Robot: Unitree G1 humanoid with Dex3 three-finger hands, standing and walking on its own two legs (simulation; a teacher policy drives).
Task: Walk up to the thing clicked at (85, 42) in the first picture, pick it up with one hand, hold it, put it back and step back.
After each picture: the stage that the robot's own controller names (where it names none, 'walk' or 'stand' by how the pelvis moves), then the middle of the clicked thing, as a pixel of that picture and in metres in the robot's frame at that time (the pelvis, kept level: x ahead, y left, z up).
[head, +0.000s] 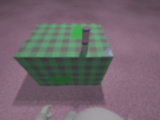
stand; (85, 40) +0.69 +0.09 +0.06
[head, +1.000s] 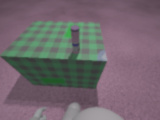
walk; (75, 41) +0.60 +0.19 +0.08
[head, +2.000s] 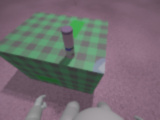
stand; (69, 44) +0.48 +0.20 +0.10
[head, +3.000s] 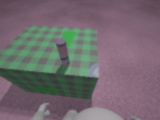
stand; (63, 54) +0.46 +0.23 +0.06
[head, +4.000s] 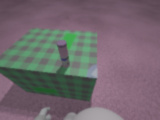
stand; (64, 55) +0.48 +0.24 +0.05
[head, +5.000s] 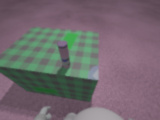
stand; (64, 55) +0.46 +0.23 +0.05
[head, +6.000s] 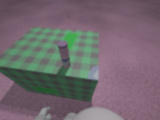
stand; (65, 55) +0.46 +0.23 +0.05
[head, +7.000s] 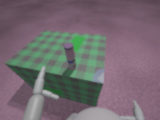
rise first; (70, 57) +0.46 +0.21 +0.06
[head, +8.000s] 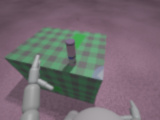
go down; (71, 53) +0.49 +0.20 +0.06
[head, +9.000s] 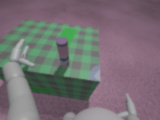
go down; (63, 54) +0.44 +0.20 +0.08
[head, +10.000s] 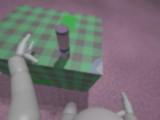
close in; (64, 45) +0.47 +0.19 +0.10
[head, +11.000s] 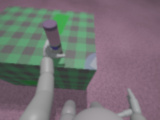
close; (55, 42) +0.48 +0.22 +0.13
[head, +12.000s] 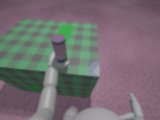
lift; (61, 55) +0.40 +0.19 +0.13
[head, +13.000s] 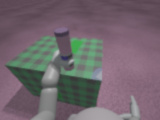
lift; (65, 52) +0.33 +0.17 +0.26
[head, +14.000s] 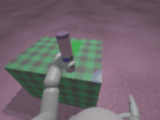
hold; (67, 54) +0.34 +0.16 +0.23
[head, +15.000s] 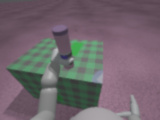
hold; (65, 50) +0.32 +0.16 +0.28
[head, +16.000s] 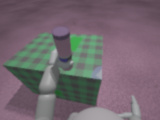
crouch; (64, 53) +0.31 +0.16 +0.26
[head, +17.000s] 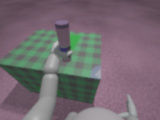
crouch; (64, 44) +0.41 +0.18 +0.23
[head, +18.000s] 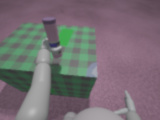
lower; (53, 40) +0.48 +0.24 +0.19
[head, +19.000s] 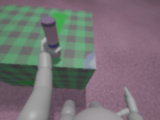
lower; (53, 40) +0.49 +0.22 +0.13
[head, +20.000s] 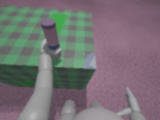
lower; (53, 41) +0.48 +0.22 +0.13
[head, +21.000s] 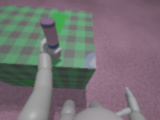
lower; (52, 41) +0.49 +0.22 +0.13
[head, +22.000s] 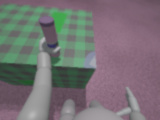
loosen; (51, 40) +0.49 +0.22 +0.13
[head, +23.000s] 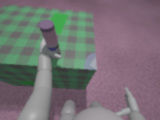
withdraw; (52, 42) +0.47 +0.22 +0.12
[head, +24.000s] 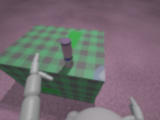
sink last; (67, 54) +0.45 +0.20 +0.09
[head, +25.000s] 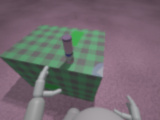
stand; (68, 50) +0.49 +0.22 +0.09
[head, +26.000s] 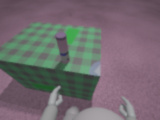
stand; (63, 49) +0.48 +0.22 +0.11
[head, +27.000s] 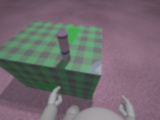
stand; (64, 48) +0.48 +0.22 +0.11
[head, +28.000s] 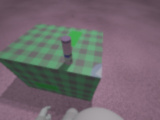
stand; (67, 51) +0.48 +0.22 +0.08
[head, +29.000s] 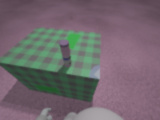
stand; (66, 54) +0.48 +0.22 +0.05
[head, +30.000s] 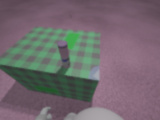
stand; (64, 55) +0.46 +0.23 +0.05
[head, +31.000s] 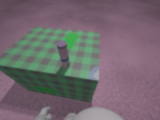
stand; (64, 56) +0.46 +0.23 +0.05
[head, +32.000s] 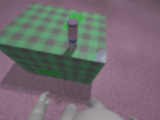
walk; (72, 36) +0.57 +0.18 +0.07
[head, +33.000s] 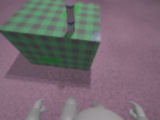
walk; (70, 19) +0.76 +0.26 +0.08
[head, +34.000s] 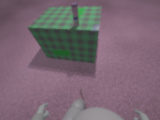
stand; (75, 15) +1.05 +0.28 +0.07
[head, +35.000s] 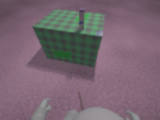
stand; (81, 20) +1.07 +0.19 +0.06
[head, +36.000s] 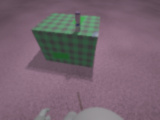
stand; (77, 22) +1.11 +0.22 +0.05
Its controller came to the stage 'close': yes
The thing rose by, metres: 0.21
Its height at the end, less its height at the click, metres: +0.00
